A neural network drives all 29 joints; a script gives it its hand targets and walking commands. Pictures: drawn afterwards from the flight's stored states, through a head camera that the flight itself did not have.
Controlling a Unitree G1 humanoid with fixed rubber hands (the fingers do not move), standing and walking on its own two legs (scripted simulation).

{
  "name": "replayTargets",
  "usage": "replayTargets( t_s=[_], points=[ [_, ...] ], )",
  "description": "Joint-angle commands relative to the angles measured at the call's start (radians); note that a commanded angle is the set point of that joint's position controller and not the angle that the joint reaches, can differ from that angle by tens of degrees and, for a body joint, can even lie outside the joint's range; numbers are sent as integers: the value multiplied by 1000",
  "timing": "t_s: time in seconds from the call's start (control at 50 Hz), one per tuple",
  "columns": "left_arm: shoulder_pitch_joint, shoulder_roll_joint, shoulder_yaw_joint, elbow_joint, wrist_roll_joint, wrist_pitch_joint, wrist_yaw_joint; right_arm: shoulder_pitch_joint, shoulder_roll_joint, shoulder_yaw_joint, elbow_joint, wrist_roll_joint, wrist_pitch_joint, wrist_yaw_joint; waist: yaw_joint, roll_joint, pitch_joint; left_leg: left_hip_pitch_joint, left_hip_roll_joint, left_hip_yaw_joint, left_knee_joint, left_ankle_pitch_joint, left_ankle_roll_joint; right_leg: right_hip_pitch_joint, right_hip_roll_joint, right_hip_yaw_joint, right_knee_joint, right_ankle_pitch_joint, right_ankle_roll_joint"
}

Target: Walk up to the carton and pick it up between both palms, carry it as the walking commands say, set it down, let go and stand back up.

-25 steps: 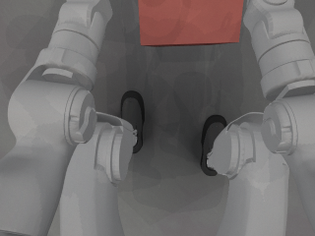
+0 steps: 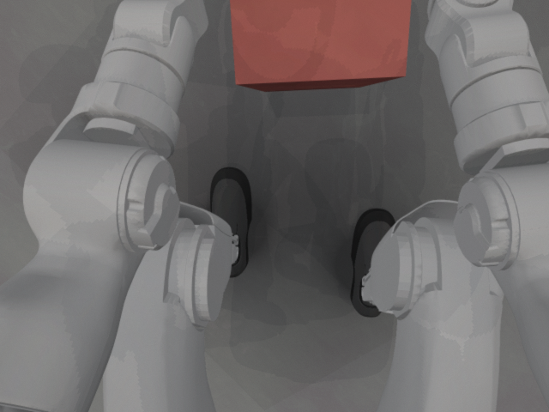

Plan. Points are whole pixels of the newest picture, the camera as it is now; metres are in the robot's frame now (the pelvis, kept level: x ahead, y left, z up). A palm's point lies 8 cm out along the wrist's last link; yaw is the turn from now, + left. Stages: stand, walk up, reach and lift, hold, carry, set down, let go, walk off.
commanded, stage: reach and lift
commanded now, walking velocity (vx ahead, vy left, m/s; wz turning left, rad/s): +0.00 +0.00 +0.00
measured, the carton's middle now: out of the picture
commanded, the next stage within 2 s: none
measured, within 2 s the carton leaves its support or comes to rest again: leaves its support in 0.50 s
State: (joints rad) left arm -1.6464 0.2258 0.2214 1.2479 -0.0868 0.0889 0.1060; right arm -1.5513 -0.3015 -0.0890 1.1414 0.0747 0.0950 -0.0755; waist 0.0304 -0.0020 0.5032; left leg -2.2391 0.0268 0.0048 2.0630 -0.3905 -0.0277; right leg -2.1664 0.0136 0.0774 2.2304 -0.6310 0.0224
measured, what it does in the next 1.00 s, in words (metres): stands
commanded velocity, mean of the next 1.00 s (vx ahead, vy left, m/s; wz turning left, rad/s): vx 0.00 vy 0.00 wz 0.00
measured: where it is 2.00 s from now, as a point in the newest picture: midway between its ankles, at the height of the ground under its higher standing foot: (299, 259)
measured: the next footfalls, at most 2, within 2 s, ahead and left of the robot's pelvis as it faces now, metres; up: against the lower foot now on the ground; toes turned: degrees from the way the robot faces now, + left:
none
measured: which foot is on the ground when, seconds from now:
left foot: down 0.00-1.00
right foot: down 0.00-1.00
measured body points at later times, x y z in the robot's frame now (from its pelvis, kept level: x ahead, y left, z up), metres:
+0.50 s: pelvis +0.00 +0.00 +0.00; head +0.38 -0.01 +0.22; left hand +0.58 +0.12 -0.17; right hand +0.57 -0.13 -0.20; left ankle +0.17 +0.13 -0.34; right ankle +0.10 -0.13 -0.34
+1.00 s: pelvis -0.01 +0.01 +0.01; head +0.35 +0.00 +0.27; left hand +0.59 +0.11 -0.10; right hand +0.55 -0.13 -0.14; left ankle +0.17 +0.13 -0.34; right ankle +0.10 -0.13 -0.34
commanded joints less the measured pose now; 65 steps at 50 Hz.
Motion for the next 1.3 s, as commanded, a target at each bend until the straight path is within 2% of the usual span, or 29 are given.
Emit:
replayTargets(
  t_s=[0.0,0.16,0.26,0.4,0.46,0.5,0.56,0.66,0.76,0.94,1.14,1.28],
  points=[
    [-293,-972,-133,-202,9,22,-267,-545,1067,180,-244,22,16,250,47,-142,-1264,624,-140,73,23,151,32,368,130,-129,-231,237,1],
    [-309,-1013,-159,-226,-12,27,-267,-562,1106,196,-263,49,20,252,44,-136,-1297,637,-142,71,27,165,36,372,134,-137,-217,253,-6],
    [-351,-1043,-186,-272,-32,28,-254,-604,1123,216,-315,77,18,241,41,-129,-1415,692,-144,74,32,197,33,415,137,-148,-208,286,-5],
    [-431,-1128,-281,-444,-105,53,-223,-722,1185,311,-519,155,31,205,50,-128,-1873,923,-155,83,37,362,23,635,148,-164,-198,440,13],
    [-397,-1178,-289,-468,-108,83,-216,-770,1215,349,-606,174,46,192,63,-140,-2039,1001,-158,87,31,405,26,718,149,-169,-202,473,24],
    [-365,-1211,-269,-447,-87,106,-220,-785,1239,353,-615,168,61,191,76,-149,-2070,1001,-155,90,21,388,30,729,147,-171,-210,455,27],
    [-321,-1265,-254,-449,-68,140,-228,-814,1278,369,-687,171,77,190,93,-158,-2155,1040,-158,89,7,412,34,770,151,-177,-222,473,34],
    [-235,-1334,-188,-355,-9,205,-252,-930,1267,361,-793,157,97,185,109,-153,-2177,1019,-163,88,-24,340,38,775,147,-183,-256,388,42],
    [-215,-1381,-163,-320,36,256,-268,-1075,1223,345,-912,164,105,183,98,-111,-2211,1037,-168,82,-64,288,39,769,147,-189,-289,329,38],
    [-271,-1406,-163,-339,59,280,-246,-1060,1203,255,-832,144,133,213,76,-52,-2157,1122,-174,52,-126,212,26,633,146,-212,-306,220,23],
    [-252,-1500,-284,-477,-1,320,-222,-1066,1230,314,-991,182,163,212,36,-20,-2499,1352,-188,30,-141,373,11,757,152,-220,-319,355,24],
    [-240,-1485,-280,-464,32,345,-226,-981,1274,266,-910,151,197,217,32,-24,-2371,1284,-187,23,-205,250,11,722,154,-213,-388,260,19]
  ],
)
